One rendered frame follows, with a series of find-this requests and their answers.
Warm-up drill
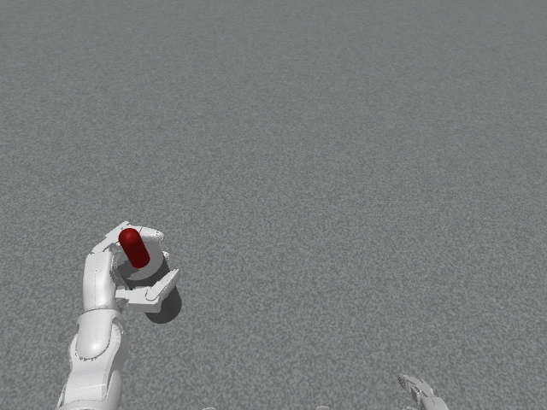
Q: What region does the left robot arm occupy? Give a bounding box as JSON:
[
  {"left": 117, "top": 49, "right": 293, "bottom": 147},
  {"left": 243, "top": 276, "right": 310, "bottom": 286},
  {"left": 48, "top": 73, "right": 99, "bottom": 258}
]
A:
[{"left": 55, "top": 308, "right": 128, "bottom": 410}]

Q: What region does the left robot hand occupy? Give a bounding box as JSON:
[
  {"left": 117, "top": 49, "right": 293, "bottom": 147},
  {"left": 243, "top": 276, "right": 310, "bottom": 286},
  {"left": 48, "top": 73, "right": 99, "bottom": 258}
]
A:
[{"left": 82, "top": 221, "right": 180, "bottom": 314}]

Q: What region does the right robot hand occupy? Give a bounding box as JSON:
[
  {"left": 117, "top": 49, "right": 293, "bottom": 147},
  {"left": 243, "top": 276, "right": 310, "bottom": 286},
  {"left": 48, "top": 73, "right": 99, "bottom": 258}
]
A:
[{"left": 397, "top": 373, "right": 449, "bottom": 410}]

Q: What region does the bottle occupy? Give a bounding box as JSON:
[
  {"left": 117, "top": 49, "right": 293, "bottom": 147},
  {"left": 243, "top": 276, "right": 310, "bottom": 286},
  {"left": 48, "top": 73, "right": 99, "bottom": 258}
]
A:
[{"left": 117, "top": 228, "right": 182, "bottom": 324}]

